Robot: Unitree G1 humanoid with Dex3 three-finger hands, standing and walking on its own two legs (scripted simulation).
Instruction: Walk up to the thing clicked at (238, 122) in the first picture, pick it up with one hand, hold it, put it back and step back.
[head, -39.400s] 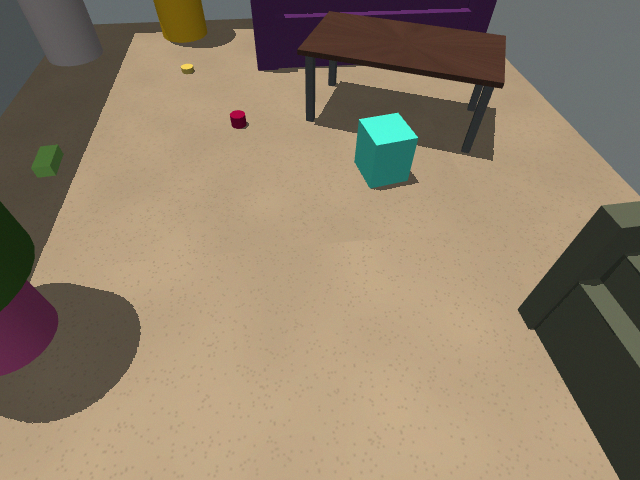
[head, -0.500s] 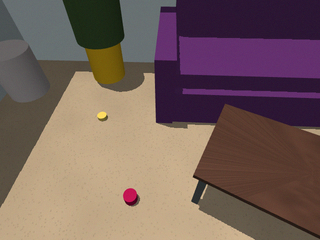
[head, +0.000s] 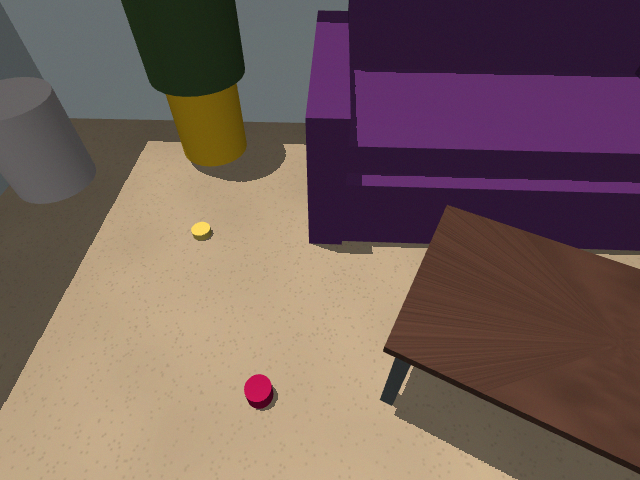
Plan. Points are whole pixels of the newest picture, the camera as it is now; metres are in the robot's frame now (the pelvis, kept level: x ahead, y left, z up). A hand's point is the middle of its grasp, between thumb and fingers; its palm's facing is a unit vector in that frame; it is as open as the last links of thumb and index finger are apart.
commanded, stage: stand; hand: left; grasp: from above
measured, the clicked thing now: (259, 391) +0.48 +0.18 -0.75
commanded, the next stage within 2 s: step back in 0.02 s
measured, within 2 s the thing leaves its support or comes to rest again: neither
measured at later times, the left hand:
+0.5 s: hand out of the picture +0.07 +0.32 -0.18, palm faces -0.04 -0.94 -0.35, open 7.4 cm
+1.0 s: hand out of the picture -0.06 +0.31 -0.15, palm faces -0.07 -0.91 -0.41, open 7.4 cm
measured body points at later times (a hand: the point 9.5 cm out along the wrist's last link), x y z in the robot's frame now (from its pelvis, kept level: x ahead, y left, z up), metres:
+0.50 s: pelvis -0.08 +0.07 -0.01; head +0.00 +0.10 +0.43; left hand +0.08 +0.37 -0.15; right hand -0.04 -0.25 -0.12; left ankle -0.08 +0.16 -0.75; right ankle -0.08 -0.08 -0.67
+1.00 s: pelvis -0.18 +0.06 -0.01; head -0.13 +0.04 +0.43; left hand -0.05 +0.36 -0.12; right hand -0.10 -0.26 -0.14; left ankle -0.22 +0.21 -0.67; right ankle -0.15 -0.04 -0.75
